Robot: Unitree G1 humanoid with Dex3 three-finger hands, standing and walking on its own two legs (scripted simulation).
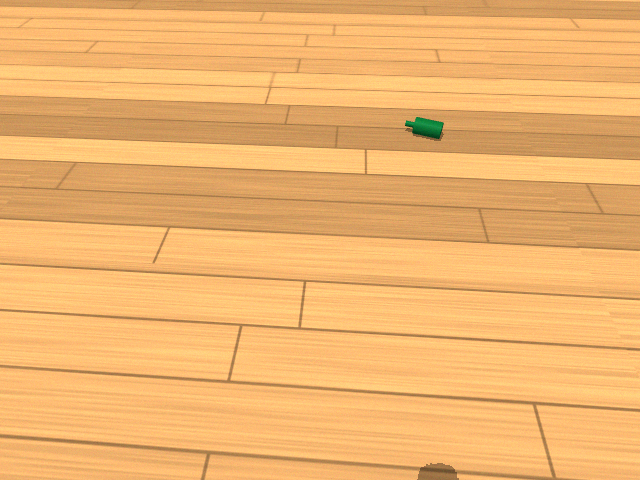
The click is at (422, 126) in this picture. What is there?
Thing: lying bottle
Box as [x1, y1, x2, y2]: [405, 117, 443, 138]
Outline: 405,125 411,126 413,128 412,132 436,138 439,137 443,122 416,117 414,122 406,121
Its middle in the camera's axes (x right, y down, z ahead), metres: +0.56 -0.63 +2.15
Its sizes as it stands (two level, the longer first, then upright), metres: 0.194 0.087 0.087
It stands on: the floor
